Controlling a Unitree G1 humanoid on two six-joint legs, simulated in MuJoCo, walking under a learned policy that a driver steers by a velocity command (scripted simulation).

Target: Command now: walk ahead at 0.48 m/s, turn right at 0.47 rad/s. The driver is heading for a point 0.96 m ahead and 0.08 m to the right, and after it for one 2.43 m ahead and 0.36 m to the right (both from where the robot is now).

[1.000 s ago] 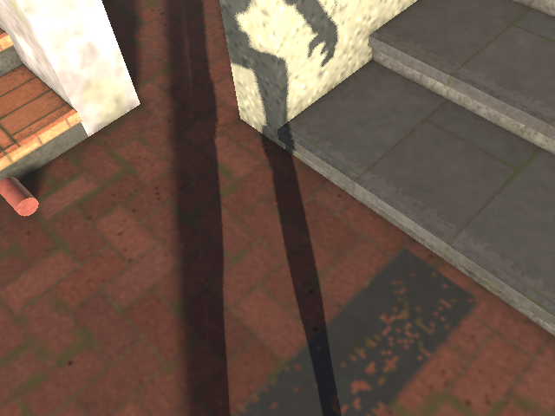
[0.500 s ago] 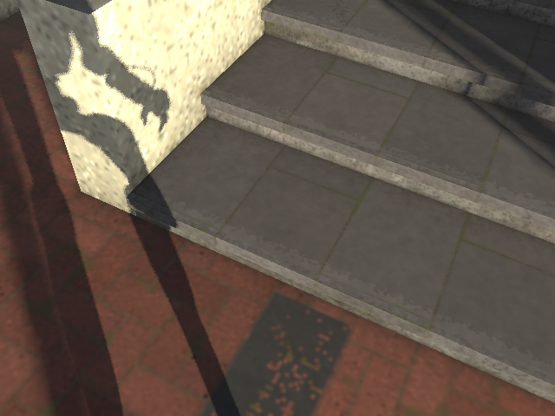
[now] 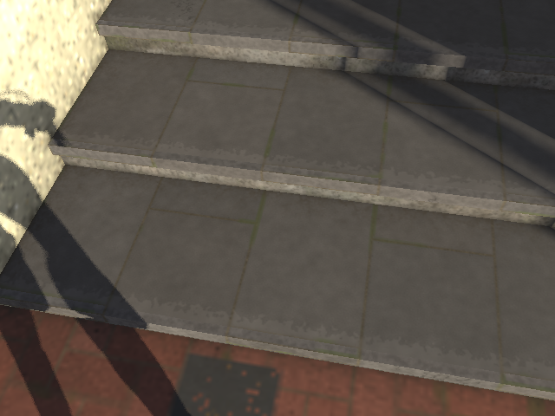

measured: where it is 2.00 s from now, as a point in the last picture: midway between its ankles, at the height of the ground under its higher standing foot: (309, 169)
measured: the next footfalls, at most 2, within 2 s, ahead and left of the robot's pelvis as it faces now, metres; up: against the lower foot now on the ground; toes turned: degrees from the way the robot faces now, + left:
left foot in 0.32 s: +0.38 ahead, +0.12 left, +0.00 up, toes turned -4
right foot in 0.88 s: +0.71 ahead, -0.16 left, +0.11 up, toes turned -9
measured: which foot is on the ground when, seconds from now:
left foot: up 0.00-0.30, down 0.32-0.88, up 0.90-1.00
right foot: down 0.00-0.32, up 0.34-0.86, down 0.88-1.00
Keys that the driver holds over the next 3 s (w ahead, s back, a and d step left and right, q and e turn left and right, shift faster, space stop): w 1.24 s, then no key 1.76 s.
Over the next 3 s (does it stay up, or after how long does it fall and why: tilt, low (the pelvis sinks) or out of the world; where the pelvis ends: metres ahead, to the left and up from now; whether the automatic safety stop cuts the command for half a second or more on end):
stays up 1.10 -0.02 0.22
